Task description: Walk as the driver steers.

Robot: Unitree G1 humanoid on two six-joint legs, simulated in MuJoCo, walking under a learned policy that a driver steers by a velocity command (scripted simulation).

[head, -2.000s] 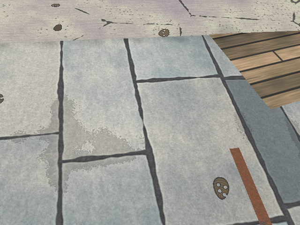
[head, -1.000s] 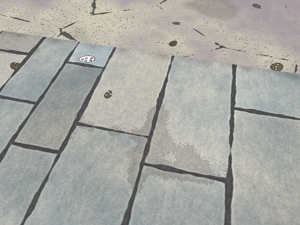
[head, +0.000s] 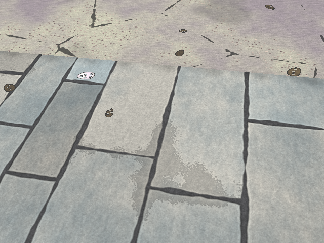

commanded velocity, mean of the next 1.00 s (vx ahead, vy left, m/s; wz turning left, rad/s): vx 0.46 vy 0.00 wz -0.16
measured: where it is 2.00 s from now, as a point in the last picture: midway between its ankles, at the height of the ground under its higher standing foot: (222, 147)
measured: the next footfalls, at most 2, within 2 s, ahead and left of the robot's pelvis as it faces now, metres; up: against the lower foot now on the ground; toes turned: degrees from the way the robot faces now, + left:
left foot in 0.44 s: +0.39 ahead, +0.12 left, +0.00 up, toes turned +2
right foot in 1.00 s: +0.68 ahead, -0.15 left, +0.00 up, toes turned -16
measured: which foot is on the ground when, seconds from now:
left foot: up 0.00-0.42, down 0.44-1.00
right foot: down 0.00-0.44, up 0.46-0.98, down 1.00-1.00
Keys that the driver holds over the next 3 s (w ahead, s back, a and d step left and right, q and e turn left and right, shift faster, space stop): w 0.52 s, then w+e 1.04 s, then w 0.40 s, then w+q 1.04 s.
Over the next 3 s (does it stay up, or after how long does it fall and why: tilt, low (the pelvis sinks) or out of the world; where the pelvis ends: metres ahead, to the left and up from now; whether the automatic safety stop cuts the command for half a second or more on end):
stays up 1.55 -0.56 -0.04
